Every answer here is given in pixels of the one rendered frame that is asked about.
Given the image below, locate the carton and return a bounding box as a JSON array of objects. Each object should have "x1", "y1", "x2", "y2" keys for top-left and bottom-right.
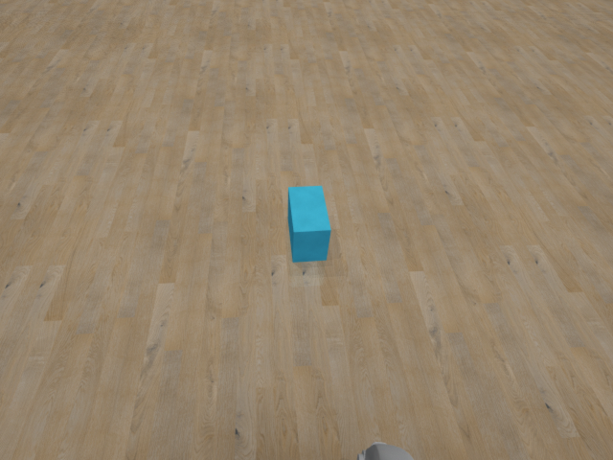
[{"x1": 288, "y1": 186, "x2": 331, "y2": 263}]

